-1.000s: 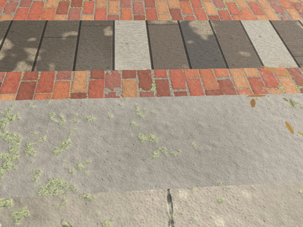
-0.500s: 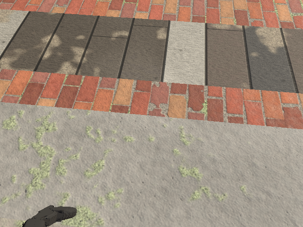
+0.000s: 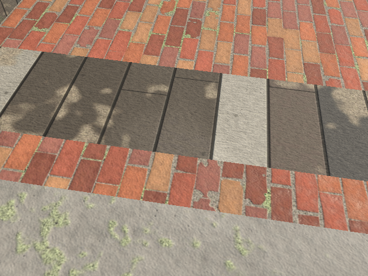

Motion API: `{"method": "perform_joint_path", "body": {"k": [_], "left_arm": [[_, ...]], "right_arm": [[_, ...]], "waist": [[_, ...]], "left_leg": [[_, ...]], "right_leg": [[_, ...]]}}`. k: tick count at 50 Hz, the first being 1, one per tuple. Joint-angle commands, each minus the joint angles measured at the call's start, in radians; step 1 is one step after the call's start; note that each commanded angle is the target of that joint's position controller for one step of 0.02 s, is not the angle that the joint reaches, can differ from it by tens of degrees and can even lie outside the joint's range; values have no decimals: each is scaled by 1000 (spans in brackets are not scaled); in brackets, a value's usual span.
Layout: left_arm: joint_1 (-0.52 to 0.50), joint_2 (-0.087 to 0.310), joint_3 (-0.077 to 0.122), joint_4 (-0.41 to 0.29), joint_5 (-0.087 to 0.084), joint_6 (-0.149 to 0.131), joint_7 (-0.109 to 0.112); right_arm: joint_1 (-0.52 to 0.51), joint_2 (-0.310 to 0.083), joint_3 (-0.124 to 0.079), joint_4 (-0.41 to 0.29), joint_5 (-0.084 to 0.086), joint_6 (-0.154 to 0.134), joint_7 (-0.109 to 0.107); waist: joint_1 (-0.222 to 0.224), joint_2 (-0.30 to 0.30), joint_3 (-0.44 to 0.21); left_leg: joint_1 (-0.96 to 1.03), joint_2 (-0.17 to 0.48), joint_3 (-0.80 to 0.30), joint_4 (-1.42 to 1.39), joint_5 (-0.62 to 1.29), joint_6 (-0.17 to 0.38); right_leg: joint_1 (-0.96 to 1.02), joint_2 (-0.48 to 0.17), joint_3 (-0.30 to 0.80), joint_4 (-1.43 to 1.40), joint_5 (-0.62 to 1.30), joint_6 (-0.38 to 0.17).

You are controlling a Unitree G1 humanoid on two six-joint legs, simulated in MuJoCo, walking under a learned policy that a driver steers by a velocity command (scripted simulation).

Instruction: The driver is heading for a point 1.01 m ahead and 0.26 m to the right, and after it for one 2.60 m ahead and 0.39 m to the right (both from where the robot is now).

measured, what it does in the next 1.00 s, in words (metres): walks ahead, turning right: right foot, then left foot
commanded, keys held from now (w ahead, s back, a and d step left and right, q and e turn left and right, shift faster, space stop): w+e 0.80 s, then w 0.06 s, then w+q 0.14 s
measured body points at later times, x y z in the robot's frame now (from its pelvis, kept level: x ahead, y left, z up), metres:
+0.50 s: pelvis +0.25 -0.06 -0.02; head +0.28 -0.08 +0.43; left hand +0.51 +0.12 -0.12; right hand +0.16 -0.31 -0.16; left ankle +0.10 +0.10 -0.65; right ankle +0.31 -0.13 -0.73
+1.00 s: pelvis +0.52 -0.14 -0.01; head +0.55 -0.15 +0.44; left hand +0.64 +0.12 -0.14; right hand +0.59 -0.45 -0.10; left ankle +0.67 -0.13 -0.74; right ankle +0.31 -0.13 -0.72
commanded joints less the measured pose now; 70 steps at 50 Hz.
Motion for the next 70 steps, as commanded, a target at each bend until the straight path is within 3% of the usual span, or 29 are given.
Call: {"method": "perform_joint_path", "body": {"k": [1,3,6,11,16,19,20,21,22,23,24,25,27,29,32,37,43,46,48,49,50,51,52,53,54,56,59,64,70], "left_arm": [[-33,79,25,-76,9,4,-9],[-48,62,25,-78,26,24,-23],[-126,41,23,-113,27,39,-38],[-305,19,5,-181,28,41,-60],[-437,25,-8,-240,34,39,-72],[-391,50,3,-238,40,38,-59],[-306,67,13,-217,40,33,-52],[-156,91,30,-170,46,23,-40],[0,172,60,-127,54,20,-21],[-51,288,84,-150,38,25,-9],[-2,275,85,-162,11,37,-3],[-51,240,76,-142,8,39,6],[-137,156,54,-144,0,25,11],[-167,123,41,-150,-7,8,11],[-119,148,47,-133,-8,-12,6],[-3,151,49,-107,-7,-12,9],[92,149,43,-81,5,-12,25],[55,161,38,-74,10,-22,33],[33,180,39,-66,16,-27,29],[30,160,32,-72,17,-31,26],[127,76,14,-101,-13,-33,19],[141,106,16,-92,10,-35,17],[61,127,18,-100,36,-32,17],[-29,126,12,-117,41,-35,11],[-70,113,9,-132,40,-35,5],[-66,93,0,-138,51,-18,-2],[-108,74,-11,-157,49,-5,-6],[-341,53,-29,-233,38,-3,-9],[-472,61,-36,-287,20,-20,-6]], "right_arm": [[149,-108,-42,-4,10,-7,-6],[166,-96,-41,16,15,-23,-10],[215,-107,-51,47,28,-40,-8],[254,-104,-55,86,24,-36,-8],[309,-152,-71,126,24,-24,-16],[323,-191,-79,146,22,-4,-24],[325,-207,-83,149,22,7,-25],[317,-214,-83,144,26,16,-25],[323,-187,-75,116,20,16,-23],[349,-73,-54,41,22,10,0],[213,-164,-71,12,18,0,2],[158,-151,-66,-7,33,-11,6],[185,-138,-62,18,20,-14,1],[227,-128,-60,27,-4,22,6],[175,-102,-56,4,-5,49,15],[-34,-103,-51,-62,0,49,19],[-188,-96,-33,-117,12,28,32],[-105,-116,-40,-93,14,18,29],[104,-157,-62,-23,17,9,10],[251,-191,-75,10,8,0,-3],[363,-301,-102,15,-11,-1,-10],[331,-273,-103,41,20,15,6],[226,-207,-89,23,41,21,16],[169,-154,-78,13,42,20,22],[156,-132,-70,21,34,18,22],[177,-128,-66,52,38,7,21],[230,-159,-79,79,47,-2,19],[316,-168,-90,103,49,8,13],[384,-185,-102,109,31,19,1]], "waist": [[-83,116,-19],[-67,129,-7],[-61,105,-12],[-83,101,39],[-110,96,71],[-76,116,20],[-39,116,-33],[29,87,-120],[86,-7,-226],[-3,-237,-286],[71,-79,-301],[37,-41,-156],[-50,28,-34],[-95,8,-49],[-93,6,-32],[-19,-29,18],[37,-47,26],[-13,-68,21],[-110,-46,-76],[-175,-17,-166],[-159,190,-319],[-122,252,-298],[-84,123,-121],[-84,41,-45],[-69,37,-2],[-39,78,-1],[-40,86,-16],[-105,83,23],[-147,94,1]], "left_leg": [[319,302,-354,-346,-138,97],[288,260,-222,-353,71,85],[319,261,-117,-356,274,97],[316,234,35,-377,314,96],[375,263,124,-346,410,77],[446,269,183,-158,817,58],[451,267,194,-13,910,56],[376,252,212,202,834,39],[163,224,214,498,500,7],[-279,24,145,832,-370,-56],[-382,8,-60,896,-326,-53],[-429,62,-75,855,-203,-42],[-305,115,-74,693,-124,-46],[-204,121,-76,632,-127,-69],[-229,111,-55,537,-63,-93],[-343,90,-59,316,123,-105],[-314,32,-42,108,178,-71],[-123,3,-24,7,125,-7],[126,-57,10,-60,65,44],[339,30,-80,-67,37,86],[618,302,-528,-86,-67,219],[614,374,-848,-249,-61,280],[472,336,-749,-263,-160,271],[361,290,-616,-276,-117,252],[287,236,-528,-294,-20,227],[216,166,-429,-314,138,202],[188,138,-374,-334,232,223],[186,96,-354,-356,199,188],[278,112,-411,-237,351,159]], "right_leg": [[-370,-93,17,185,84,-6],[-351,-103,2,187,135,15],[-411,-109,-9,188,209,32],[-439,-115,-54,-24,366,47],[-335,-90,-149,-256,346,-10],[-203,-8,-206,-309,207,-72],[-106,33,-212,-332,167,-98],[93,64,-196,-405,197,-129],[350,-75,12,-448,80,-175],[609,-362,554,-535,68,-307],[603,-381,684,-642,134,-321],[499,-357,510,-648,249,-299],[261,-256,329,-666,492,-232],[163,-200,252,-688,597,-221],[115,-157,221,-720,580,-214],[183,-138,257,-729,537,-172],[306,-161,283,-658,689,-152],[306,-188,252,-628,824,-105],[316,-146,182,-389,1063,-71],[207,-107,145,-172,917,-55],[-67,31,57,207,466,-1],[-253,101,42,339,-64,4],[-329,19,62,371,13,-1],[-330,-22,50,325,81,2],[-318,-53,37,265,108,6],[-257,-79,22,177,123,34],[-264,-86,-11,87,141,74],[-312,-91,-34,-170,334,120],[-255,-43,-26,-334,343,109]]}}
Velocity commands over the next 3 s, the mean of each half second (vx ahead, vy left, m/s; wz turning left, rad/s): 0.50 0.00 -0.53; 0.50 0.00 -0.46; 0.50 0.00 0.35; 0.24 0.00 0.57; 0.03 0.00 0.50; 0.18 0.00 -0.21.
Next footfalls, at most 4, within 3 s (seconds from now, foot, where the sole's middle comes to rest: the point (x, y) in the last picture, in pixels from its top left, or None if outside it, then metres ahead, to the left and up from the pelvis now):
0.42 right None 0.34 -0.14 -0.77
0.98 left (235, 222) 0.70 -0.15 -0.77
1.50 right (300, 193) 0.85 -0.42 -0.77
1.96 left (254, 156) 1.03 -0.24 -0.77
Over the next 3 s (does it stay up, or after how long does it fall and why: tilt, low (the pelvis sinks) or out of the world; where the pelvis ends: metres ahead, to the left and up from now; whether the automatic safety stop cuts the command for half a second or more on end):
stays up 0.99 -0.36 0.01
